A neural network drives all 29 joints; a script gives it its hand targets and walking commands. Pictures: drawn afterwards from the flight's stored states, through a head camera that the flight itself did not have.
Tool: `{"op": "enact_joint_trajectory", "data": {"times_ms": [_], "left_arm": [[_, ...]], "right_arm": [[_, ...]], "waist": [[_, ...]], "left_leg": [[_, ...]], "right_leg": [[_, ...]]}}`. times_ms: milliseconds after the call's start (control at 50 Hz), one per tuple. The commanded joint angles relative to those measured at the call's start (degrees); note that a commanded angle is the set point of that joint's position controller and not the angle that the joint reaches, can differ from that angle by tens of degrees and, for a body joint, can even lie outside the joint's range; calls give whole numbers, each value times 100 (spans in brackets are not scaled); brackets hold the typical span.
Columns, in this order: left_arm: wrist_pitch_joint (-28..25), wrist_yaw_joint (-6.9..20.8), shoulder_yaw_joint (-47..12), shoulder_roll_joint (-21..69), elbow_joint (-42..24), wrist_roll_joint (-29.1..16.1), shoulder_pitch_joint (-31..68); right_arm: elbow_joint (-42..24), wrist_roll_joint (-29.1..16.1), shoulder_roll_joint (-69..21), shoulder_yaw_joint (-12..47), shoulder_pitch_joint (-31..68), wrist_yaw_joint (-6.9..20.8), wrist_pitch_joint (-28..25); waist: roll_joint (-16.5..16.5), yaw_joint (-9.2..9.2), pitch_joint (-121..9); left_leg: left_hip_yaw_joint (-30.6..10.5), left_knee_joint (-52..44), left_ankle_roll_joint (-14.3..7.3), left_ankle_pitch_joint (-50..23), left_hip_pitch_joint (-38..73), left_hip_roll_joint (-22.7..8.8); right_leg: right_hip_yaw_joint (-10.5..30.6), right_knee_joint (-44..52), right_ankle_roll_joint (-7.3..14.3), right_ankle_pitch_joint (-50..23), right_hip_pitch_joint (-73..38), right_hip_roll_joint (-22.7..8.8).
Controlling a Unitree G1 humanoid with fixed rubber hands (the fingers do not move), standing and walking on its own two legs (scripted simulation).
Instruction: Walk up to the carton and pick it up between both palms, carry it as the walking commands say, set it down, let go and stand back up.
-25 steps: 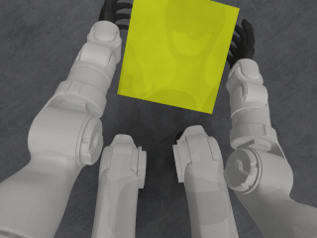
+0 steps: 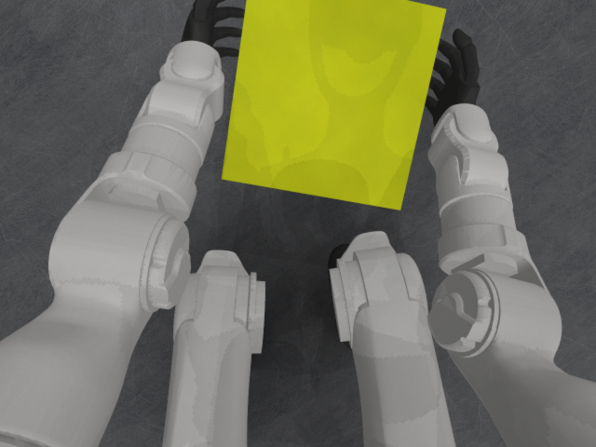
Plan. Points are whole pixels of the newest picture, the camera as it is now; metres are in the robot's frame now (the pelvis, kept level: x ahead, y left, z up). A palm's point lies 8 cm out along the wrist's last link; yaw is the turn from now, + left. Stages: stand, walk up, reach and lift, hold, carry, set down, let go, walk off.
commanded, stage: set down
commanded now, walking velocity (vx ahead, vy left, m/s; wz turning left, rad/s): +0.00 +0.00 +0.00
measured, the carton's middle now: (318, 112) +0.48 -0.06 -0.24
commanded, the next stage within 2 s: none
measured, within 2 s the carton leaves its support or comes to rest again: rests again in 0.52 s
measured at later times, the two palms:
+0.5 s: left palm (204, 50) +0.54 +0.07 -0.16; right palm (452, 106) +0.47 -0.22 -0.16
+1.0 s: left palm (204, 56) +0.54 +0.07 -0.17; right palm (454, 107) +0.47 -0.22 -0.17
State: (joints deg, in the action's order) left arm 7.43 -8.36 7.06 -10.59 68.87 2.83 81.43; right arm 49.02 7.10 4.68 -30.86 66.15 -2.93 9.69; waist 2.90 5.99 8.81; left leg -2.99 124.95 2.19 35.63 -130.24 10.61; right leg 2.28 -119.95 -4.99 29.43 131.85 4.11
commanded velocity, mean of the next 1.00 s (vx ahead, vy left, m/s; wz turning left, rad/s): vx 0.00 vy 0.00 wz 0.00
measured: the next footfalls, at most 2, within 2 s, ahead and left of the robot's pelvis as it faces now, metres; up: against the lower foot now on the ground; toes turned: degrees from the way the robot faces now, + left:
none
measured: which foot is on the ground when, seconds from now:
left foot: down 0.00-1.00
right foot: down 0.00-1.00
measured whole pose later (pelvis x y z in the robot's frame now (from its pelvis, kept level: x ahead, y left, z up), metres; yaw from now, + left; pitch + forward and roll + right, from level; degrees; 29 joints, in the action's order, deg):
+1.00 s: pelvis -0.01 +0.00 -0.01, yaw -1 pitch +38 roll -4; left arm 2.9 -6.2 0.5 -15.6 69.8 -3.2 83.0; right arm 62.6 -1.9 9.3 -23.2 72.5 -5.7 -0.7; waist 0.6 7.1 14.8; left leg -2.8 126.3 1.6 34.7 -129.6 7.4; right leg 0.2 -120.6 -3.5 27.8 131.1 2.6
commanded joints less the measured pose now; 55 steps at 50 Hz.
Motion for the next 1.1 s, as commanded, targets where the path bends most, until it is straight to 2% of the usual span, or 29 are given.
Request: {"op": "enact_joint_trajectory", "data": {"times_ms": [0,40,100,120,160,200,220,300,320,340,360,380,440,460,480,500,520,540,560,600,660,680,740,800,820,860,940,960,1080], "left_arm": [[-150,1342,-1056,4919,-539,-295,2215],[-143,1349,-1017,4963,-488,-239,2121],[-158,1378,-972,4819,-479,-261,2210],[-170,1375,-1010,4751,-531,-269,2267],[-170,1373,-949,4722,-472,-258,2190],[-188,1347,-975,4695,-448,-259,2172],[-195,1351,-1021,4610,-506,-312,2290],[-206,1338,-1025,4535,-443,-286,2252],[-234,1326,-991,4389,-494,-324,2268],[-225,1341,-968,4392,-416,-268,2262],[-224,1326,-993,4374,-433,-276,2318],[-230,1328,-971,4311,-385,-273,2222],[-245,1330,-980,4250,-393,-273,2196],[-266,1304,-931,4056,-442,-257,2257],[-258,1291,-953,4091,-381,-282,2216],[-266,1284,-933,3954,-404,-275,2338],[-259,1271,-953,3945,-325,-286,2258],[-271,1250,-870,3752,-315,-209,2150],[-271,1243,-867,3733,-350,-233,2247],[-288,1231,-806,3544,-283,-187,2200],[-322,1159,-770,3175,-233,-191,2165],[-330,1131,-783,3052,-261,-231,2140],[-370,997,-728,2486,-268,-224,2066],[-421,785,-622,1554,-227,-203,1805],[-445,648,-542,975,-349,-267,1802],[-501,467,-555,270,-342,-324,1650],[-548,225,-718,-678,-385,-654,1531],[-572,190,-700,-976,-549,-665,1671],[-577,225,-925,-1108,-589,-948,1680]], "right_arm": [[-357,-483,-3982,2257,3705,1164,-231],[-320,-484,-3909,2229,3818,1182,-230],[-213,-453,-3944,2190,3711,1184,-205],[-194,-446,-3896,2128,3717,1180,-225],[-159,-445,-3857,2118,3734,1176,-218],[-120,-422,-3696,2009,3700,1151,-273],[-173,-453,-3669,2044,3747,1139,-280],[-140,-443,-3539,1955,3790,1122,-335],[-85,-430,-3434,1970,3697,1101,-344],[-33,-467,-3575,1999,3675,1112,-329],[-60,-457,-3457,1898,3742,1103,-358],[-58,-436,-3377,1925,3710,1090,-362],[-58,-449,-3219,1866,3753,1086,-403],[42,-459,-3254,1825,3640,1071,-404],[4,-449,-3096,1808,3668,1044,-431],[68,-453,-3078,1793,3664,1025,-427],[90,-437,-3049,1735,3586,1010,-445],[88,-451,-2980,1745,3556,995,-454],[150,-433,-2888,1656,3582,997,-471],[129,-454,-2787,1645,3511,947,-513],[216,-483,-2399,1536,3421,821,-613],[193,-475,-2177,1461,3366,760,-656],[206,-487,-1681,1283,3211,596,-755],[415,-519,-901,1025,2696,358,-885],[553,-496,-282,849,2432,201,-943],[685,-630,264,774,2034,1,-1039],[790,-958,1316,804,1779,-307,-1187],[805,-1010,1363,784,1794,-339,-1187],[994,-1419,1555,1127,1925,-341,-1247]], "waist": [[335,378,-5304],[431,339,-5152],[273,390,-5130],[383,325,-5120],[300,385,-5150],[423,356,-5055],[310,462,-5026],[454,419,-5008],[261,514,-4974],[320,352,-4858],[450,427,-4937],[325,437,-4916],[365,478,-4907],[399,375,-4897],[342,491,-4944],[344,432,-4913],[325,503,-4878],[333,358,-4790],[355,438,-4793],[300,406,-4838],[309,378,-4888],[286,488,-4952],[359,422,-4836],[350,413,-4953],[322,520,-5032],[391,456,-4968],[417,576,-5023],[446,522,-4917],[460,586,-5037]], "left_leg": [[257,-1202,-218,-1705,1971,13],[275,-1216,-217,-1693,1949,26],[285,-1165,-246,-1527,1867,23],[278,-1148,-232,-1608,1867,13],[254,-1144,-244,-1580,1949,4],[234,-1182,-226,-1569,1928,8],[201,-1145,-235,-1598,1900,-22],[221,-1140,-219,-1552,1968,-20],[181,-1144,-217,-1553,1901,-35],[207,-1144,-237,-1541,1857,-29],[191,-1146,-216,-1493,1914,-46],[183,-1151,-230,-1504,1922,-43],[138,-1111,-230,-1603,1927,-79],[190,-1117,-208,-1531,1921,-66],[139,-1113,-223,-1550,1976,-86],[160,-1094,-210,-1461,1953,-91],[124,-1120,-213,-1508,2001,-104],[181,-1095,-211,-1499,1948,-95],[120,-1135,-208,-1450,1919,-124],[172,-1079,-208,-1396,1895,-133],[135,-1096,-191,-1409,1999,-165],[134,-1078,-180,-1362,2029,-189],[91,-1109,-161,-1352,2084,-238],[110,-1092,-104,-1365,2228,-308],[133,-1072,-51,-1386,2267,-346],[139,-1122,-29,-1372,2375,-407],[146,-1188,26,-1279,2493,-502],[108,-1173,29,-1355,2447,-548],[78,-1218,6,-1259,2448,-659]], "right_leg": [[-615,565,254,-1982,-3080,197],[-592,571,262,-1930,-3009,206],[-595,585,255,-1822,-3040,203],[-573,531,264,-1875,-2953,179],[-587,533,260,-1807,-2979,170],[-613,483,274,-1792,-2880,160],[-600,522,275,-1822,-2863,153],[-607,485,290,-1739,-2793,150],[-627,511,280,-1809,-2900,132],[-580,507,286,-1772,-2831,150],[-599,465,281,-1734,-2778,136],[-614,506,273,-1744,-2849,131],[-595,455,273,-1819,-2804,118],[-583,449,285,-1774,-2835,102],[-613,458,278,-1768,-2833,112],[-566,478,287,-1712,-2901,101],[-599,461,271,-1771,-2913,95],[-572,477,261,-1713,-2845,102],[-570,454,270,-1724,-2859,80],[-557,478,272,-1708,-2936,101],[-581,470,243,-1708,-3049,75],[-598,479,245,-1711,-3120,77],[-599,483,233,-1689,-2992,57],[-624,464,195,-1773,-3198,6],[-611,545,199,-1843,-3351,-29],[-613,522,196,-1864,-3317,-84],[-659,596,199,-1841,-3391,-172],[-621,596,210,-1888,-3196,-213],[-589,638,205,-1866,-3276,-294]]}}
